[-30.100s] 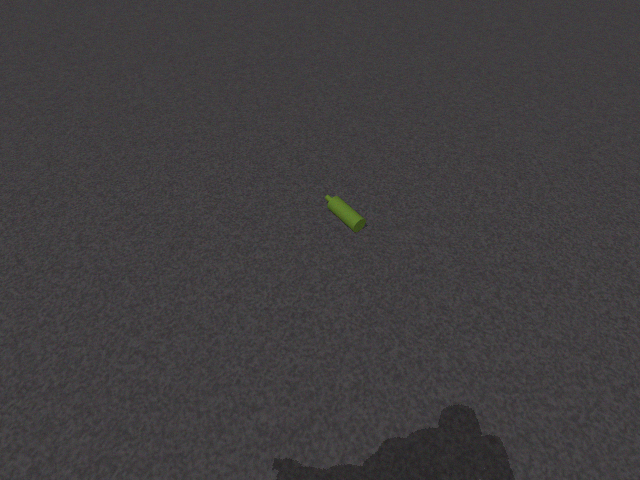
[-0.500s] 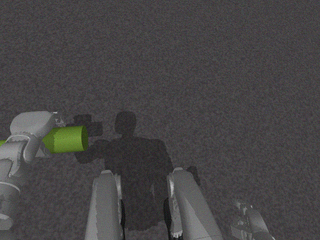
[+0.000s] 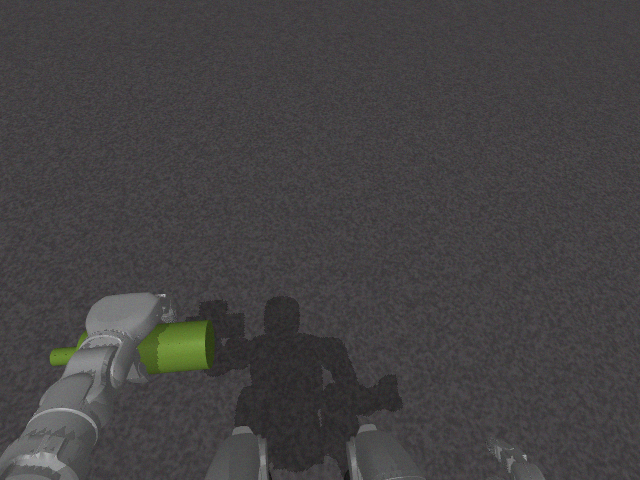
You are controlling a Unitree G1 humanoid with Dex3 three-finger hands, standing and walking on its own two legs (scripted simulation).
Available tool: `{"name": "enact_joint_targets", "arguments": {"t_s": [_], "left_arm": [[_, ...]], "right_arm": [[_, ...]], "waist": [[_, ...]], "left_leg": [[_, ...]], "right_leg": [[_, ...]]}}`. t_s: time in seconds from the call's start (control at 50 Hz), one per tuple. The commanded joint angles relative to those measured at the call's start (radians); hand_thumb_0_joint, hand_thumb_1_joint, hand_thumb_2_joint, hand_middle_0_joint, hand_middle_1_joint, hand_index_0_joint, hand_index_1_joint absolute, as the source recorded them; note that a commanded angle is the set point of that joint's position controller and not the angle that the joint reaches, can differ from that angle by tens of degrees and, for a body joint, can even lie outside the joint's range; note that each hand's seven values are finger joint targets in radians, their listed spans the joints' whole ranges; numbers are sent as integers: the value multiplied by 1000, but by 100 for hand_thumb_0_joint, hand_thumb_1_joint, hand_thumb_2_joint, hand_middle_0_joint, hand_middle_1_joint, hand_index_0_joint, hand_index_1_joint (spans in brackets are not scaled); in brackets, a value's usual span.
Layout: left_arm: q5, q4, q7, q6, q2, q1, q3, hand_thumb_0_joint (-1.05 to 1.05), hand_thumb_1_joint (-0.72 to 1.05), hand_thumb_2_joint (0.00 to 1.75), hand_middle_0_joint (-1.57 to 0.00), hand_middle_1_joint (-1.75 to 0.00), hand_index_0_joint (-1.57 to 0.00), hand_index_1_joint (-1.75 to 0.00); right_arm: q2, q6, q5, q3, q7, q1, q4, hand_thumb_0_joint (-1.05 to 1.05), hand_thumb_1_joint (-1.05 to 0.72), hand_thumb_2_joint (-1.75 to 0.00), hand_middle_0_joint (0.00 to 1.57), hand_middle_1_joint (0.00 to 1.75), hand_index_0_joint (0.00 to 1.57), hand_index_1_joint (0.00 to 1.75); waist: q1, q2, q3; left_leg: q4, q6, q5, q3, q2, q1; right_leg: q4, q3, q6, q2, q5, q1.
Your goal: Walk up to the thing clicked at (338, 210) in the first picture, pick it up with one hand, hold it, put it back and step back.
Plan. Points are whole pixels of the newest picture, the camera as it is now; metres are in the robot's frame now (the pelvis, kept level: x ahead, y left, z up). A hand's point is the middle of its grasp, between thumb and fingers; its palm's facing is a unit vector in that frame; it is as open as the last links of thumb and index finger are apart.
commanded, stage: lift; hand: left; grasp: from above
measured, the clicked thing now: (133, 350) +0.33 +0.26 -0.13
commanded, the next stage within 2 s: hold in 0.28 s
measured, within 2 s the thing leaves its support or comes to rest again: neither
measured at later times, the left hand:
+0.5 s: hand (134, 310) +0.35 +0.22 -0.02, palm faces -0.47 -0.05 -0.88, open 9.7 cm
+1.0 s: hand (132, 296) +0.35 +0.22 +0.01, palm faces -0.48 -0.03 -0.88, open 9.7 cm
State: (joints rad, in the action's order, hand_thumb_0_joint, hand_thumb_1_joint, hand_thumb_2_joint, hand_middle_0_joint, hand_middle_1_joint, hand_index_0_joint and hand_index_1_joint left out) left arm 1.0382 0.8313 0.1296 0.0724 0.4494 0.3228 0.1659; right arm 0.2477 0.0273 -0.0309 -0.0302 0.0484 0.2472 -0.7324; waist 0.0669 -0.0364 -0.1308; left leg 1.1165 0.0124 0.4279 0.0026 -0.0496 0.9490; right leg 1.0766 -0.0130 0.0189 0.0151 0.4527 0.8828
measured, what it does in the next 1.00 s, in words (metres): rises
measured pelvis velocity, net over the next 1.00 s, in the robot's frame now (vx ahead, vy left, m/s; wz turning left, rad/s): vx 0.05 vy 0.00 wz -0.01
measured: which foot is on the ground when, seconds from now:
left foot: down 0.00-1.00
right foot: down 0.00-1.00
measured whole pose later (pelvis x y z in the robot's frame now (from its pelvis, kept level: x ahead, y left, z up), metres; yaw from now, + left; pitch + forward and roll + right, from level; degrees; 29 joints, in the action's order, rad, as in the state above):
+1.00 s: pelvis +0.05 +0.00 +0.07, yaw +0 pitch +5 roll +0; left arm 1.02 0.70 0.02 0.02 0.40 0.24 0.22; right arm 0.26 -0.05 -0.04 -0.05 0.04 0.24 -0.69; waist 0.03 -0.03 -0.05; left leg 0.61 0.01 0.29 0.05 -0.03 0.41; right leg 0.59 0.02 0.02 0.00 0.32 0.37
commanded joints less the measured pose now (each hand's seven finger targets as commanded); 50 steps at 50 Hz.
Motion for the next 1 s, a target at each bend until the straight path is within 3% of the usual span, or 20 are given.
{"name": "enact_joint_targets", "arguments": {"t_s": [0.0,0.08,0.12,0.16,0.22,0.24,0.38,0.44,0.52,0.62,0.68,0.7,0.72,0.82,0.86,0.92,0.98], "left_arm": [[-11,-201,69,-18,239,364,-110,0,72,74,-98,-73,-103,-69],[-13,-202,64,-32,204,338,-87,0,70,74,-98,-70,-102,-67],[-16,-201,61,-38,214,347,-99,0,71,72,-99,-70,-103,-66],[-25,-202,51,-45,183,319,-76,0,69,71,-98,-68,-102,-65],[-28,-215,43,-50,188,308,-80,0,70,68,-98,-69,-103,-64],[-37,-219,39,-50,159,313,-61,0,71,68,-97,-70,-103,-65],[-24,-243,32,-52,180,305,-74,0,79,63,-100,-70,-108,-62],[-21,-259,22,-50,176,327,-63,0,80,65,-102,-70,-109,-63],[-19,-267,5,-49,164,300,-58,0,80,69,-103,-69,-109,-63],[-22,-287,-17,-55,164,290,-54,0,79,74,-105,-68,-109,-64],[-25,-290,-26,-54,168,278,-63,0,78,72,-104,-68,-109,-63],[-28,-293,-35,-54,144,276,-41,0,78,73,-105,-66,-109,-62],[-28,-305,-37,-53,173,287,-63,0,80,72,-105,-67,-110,-62],[-21,-343,-57,-49,184,269,-68,0,80,73,-106,-66,-110,-62],[-22,-357,-61,-48,156,271,-48,0,81,72,-106,-67,-111,-62],[-25,-369,-59,-48,193,290,-79,0,80,71,-107,-64,-111,-61],[-25,-352,-61,-51,171,283,-62,0,78,70,-105,-64,-109,-60]], "right_arm": [[157,36,-3,-50,4,22,97,0,-89,-90,20,30,20,30],[153,33,-2,-52,-1,16,101,0,-89,-90,20,30,20,30],[153,33,-1,-54,0,16,105,0,-89,-90,20,30,20,30],[150,30,-3,-52,-1,17,107,0,-89,-90,20,30,20,30],[150,26,-4,-58,2,22,107,0,-89,-90,20,30,20,30],[146,25,-4,-57,3,20,107,0,-89,-89,20,30,20,30],[148,14,-3,-64,9,22,99,0,-89,-89,20,30,20,30],[152,7,-4,-65,9,17,104,0,-89,-89,20,30,20,30],[153,-1,-8,-66,5,9,112,0,-89,-89,20,30,20,30],[154,-12,-10,-67,3,0,126,0,-89,-89,20,30,20,30],[158,-19,-10,-69,2,-3,134,0,-89,-89,20,30,20,30],[151,-20,-11,-67,2,-4,137,0,-89,-89,20,30,20,30],[159,-22,-12,-69,3,-8,143,0,-89,-89,20,30,20,30],[158,-32,-13,-70,3,-23,155,0,-89,-89,20,30,20,30],[156,-33,-12,-68,2,-19,156,0,-89,-89,20,30,20,30],[162,-39,-14,-69,4,-27,163,0,-89,-89,20,30,20,30],[159,-43,-14,-65,4,-44,169,0,-89,-89,20,30,20,30]], "waist": [[-9,-53,-297],[-18,-54,-278],[-20,-63,-276],[-17,-48,-271],[-26,-36,-281],[-14,-23,-270],[-23,-17,-266],[-14,-22,-261],[-28,-42,-238],[-28,-17,-244],[-32,-14,-215],[-32,-12,-216],[-38,-15,-221],[-51,-29,-231],[-35,-7,-222],[-46,-26,-213],[-43,-6,-179]], "left_leg": [[-254,-6,-98,-18,39,-377],[-309,-11,-121,-13,40,-434],[-335,-14,-134,-15,39,-462],[-356,-15,-167,-13,39,-494],[-373,-13,-231,-5,46,-536],[-382,-12,-231,-7,46,-540],[-420,-11,-344,7,52,-612],[-437,-11,-375,9,51,-645],[-479,-17,-378,7,50,-677],[-483,-7,-454,16,53,-713],[-504,-9,-438,18,54,-707],[-506,-6,-455,19,53,-714],[-512,-6,-449,19,54,-711],[-524,-4,-517,21,52,-759],[-529,0,-511,25,55,-757],[-552,-2,-488,24,53,-771],[-572,-2,-444,24,55,-767]], "right_leg": [[-242,3,-33,38,-117,-158],[-289,5,-35,39,-134,-202],[-309,3,-33,38,-144,-236],[-328,6,-35,37,-171,-259],[-366,13,-32,34,-229,-323],[-373,14,-31,34,-233,-320],[-425,24,-27,29,-340,-403],[-442,21,-26,30,-365,-420],[-462,16,-33,31,-346,-431],[-488,22,-25,29,-426,-481],[-503,20,-27,29,-411,-499],[-503,22,-26,31,-426,-505],[-509,24,-26,29,-425,-516],[-520,21,-26,30,-471,-544],[-527,24,-23,28,-482,-557],[-546,22,-26,27,-456,-564],[-565,23,-25,25,-424,-564]]}}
